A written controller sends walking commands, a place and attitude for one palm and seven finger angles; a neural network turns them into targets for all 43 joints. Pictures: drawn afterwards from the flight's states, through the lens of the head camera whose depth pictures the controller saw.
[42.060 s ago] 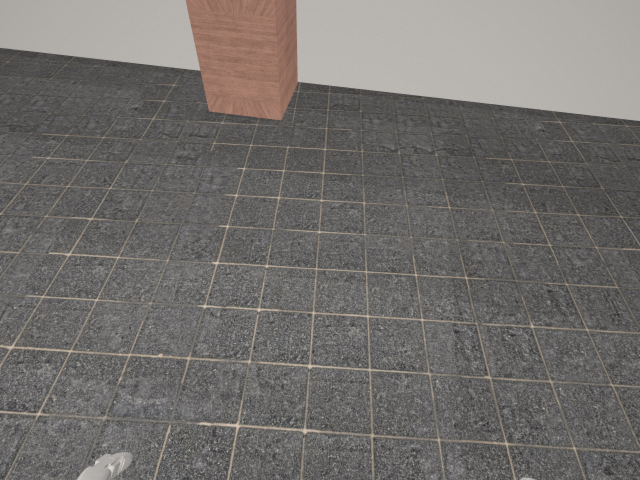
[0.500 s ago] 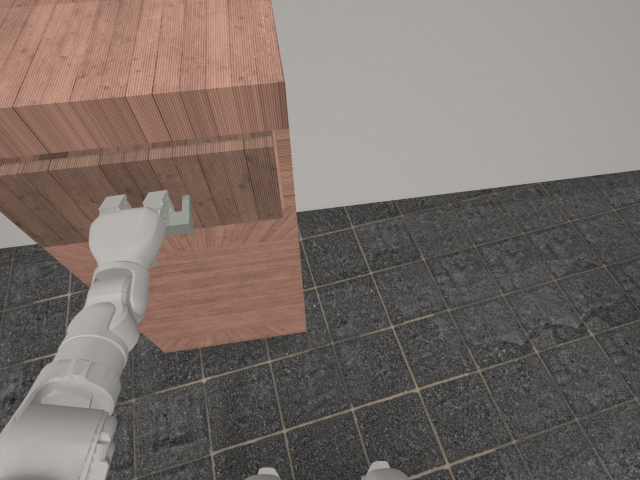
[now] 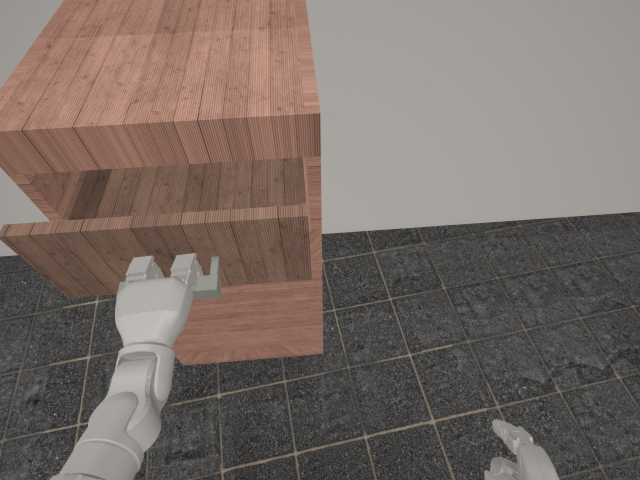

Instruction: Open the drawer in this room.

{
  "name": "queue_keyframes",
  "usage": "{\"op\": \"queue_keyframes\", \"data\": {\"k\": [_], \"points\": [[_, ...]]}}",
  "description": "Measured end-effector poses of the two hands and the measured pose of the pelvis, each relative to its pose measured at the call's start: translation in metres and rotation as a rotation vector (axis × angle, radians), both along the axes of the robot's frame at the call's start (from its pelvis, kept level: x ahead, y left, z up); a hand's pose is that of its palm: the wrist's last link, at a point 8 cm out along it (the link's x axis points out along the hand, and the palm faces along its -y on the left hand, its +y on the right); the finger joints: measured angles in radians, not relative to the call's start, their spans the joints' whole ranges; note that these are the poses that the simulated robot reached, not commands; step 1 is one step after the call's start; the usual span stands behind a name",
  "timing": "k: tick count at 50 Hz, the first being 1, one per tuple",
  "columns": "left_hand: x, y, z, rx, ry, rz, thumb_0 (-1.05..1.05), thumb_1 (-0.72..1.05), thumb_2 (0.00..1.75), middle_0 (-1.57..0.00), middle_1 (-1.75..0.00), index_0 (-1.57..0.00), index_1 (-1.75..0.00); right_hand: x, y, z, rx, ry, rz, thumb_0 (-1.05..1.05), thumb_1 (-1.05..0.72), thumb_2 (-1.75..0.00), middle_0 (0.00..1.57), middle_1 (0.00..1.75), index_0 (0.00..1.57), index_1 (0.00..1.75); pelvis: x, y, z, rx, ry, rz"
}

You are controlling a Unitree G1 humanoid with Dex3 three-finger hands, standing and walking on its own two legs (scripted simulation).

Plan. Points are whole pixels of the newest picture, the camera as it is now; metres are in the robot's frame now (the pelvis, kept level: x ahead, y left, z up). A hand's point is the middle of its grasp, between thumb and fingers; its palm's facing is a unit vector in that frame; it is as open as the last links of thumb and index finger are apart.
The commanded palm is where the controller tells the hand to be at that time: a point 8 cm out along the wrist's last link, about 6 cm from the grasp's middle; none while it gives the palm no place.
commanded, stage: pull the drawer open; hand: left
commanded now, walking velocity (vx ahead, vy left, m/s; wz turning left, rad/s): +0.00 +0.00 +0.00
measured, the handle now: (172, 277) +0.37 +0.23 +0.00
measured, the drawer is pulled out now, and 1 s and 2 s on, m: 0.11 0.25 0.30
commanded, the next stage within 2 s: open the thumb to release the handle in 1.54 s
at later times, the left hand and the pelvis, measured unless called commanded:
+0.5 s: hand (169, 344) +0.29 +0.22 -0.02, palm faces -0.03 -0.08 -1.00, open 5.8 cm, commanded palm +0.23 +0.22 +0.03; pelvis +0.00 -0.02 +0.00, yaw -2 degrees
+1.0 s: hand (156, 438) +0.18 +0.20 -0.02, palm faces -0.01 -0.11 -0.99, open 5.9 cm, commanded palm +0.12 +0.20 +0.03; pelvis +0.00 -0.02 -0.01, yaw -1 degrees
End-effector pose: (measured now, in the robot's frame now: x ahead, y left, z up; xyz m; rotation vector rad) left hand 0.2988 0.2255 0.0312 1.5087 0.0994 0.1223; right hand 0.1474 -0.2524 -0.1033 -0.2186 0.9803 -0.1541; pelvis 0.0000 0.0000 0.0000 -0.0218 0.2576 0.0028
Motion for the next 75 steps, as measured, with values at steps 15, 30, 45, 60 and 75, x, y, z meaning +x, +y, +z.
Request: {"op": "queue_keyframes", "data": {"k": [15, 30, 45, 60, 75], "points": [[0.003, -0.002, 0.005, 0.013, 0.07, 0.037, 0.01, 0.69, 0.79, -0.32, -1.35, -0.4, -1.35, -0.012, 0.006, -0.01, 0.045, 0.013, 0.001, 0.01, -0.91, -0.9, 0.2, 0.3, 0.2, 0.3, -0.009, -0.013, 0.0, 0.014, -0.017, 0.001], [-0.061, -0.009, 0.003, -0.033, 0.036, 0.035, 0.02, 0.72, 0.76, -0.26, -1.35, -0.39, -1.32, -0.026, -0.027, -0.002, 0.013, 0.008, -0.047, 0.01, -0.91, -0.9, 0.2, 0.3, 0.2, 0.3, 0.0, -0.015, 0.0, 0.02, -0.02, -0.036], [-0.13, -0.019, 0.004, -0.045, 0.03, 0.06, 0.03, 0.69, 0.77, -0.27, -1.35, -0.4, -1.33, 0.061, 0.02, 0.016, 0.095, -0.219, 0.137, 0.01, -0.91, -0.9, 0.2, 0.3, 0.2, 0.3, -0.001, -0.016, -0.008, 0.022, -0.054, -0.02], [-0.183, -0.026, 0.008, -0.072, 0.078, 0.075, 0.04, 0.69, 0.73, -0.27, -1.35, -0.39, -1.31, 0.055, 0.026, 0.01, 0.126, -0.213, 0.214, 0.01, -0.9, -0.9, 0.2, 0.3, 0.2, 0.3, -0.005, -0.024, -0.014, 0.031, -0.055, -0.034], [-0.195, -0.026, 0.006, -0.045, 0.052, 0.028, 0.03, 0.69, 0.76, -0.26, -1.29, -0.34, -1.27, 0.023, -0.001, -0.014, 0.082, -0.157, 0.152, 0.01, -0.91, -0.9, 0.2, 0.3, 0.2, 0.3, -0.018, -0.027, -0.03, 0.04, -0.019, -0.04]]}}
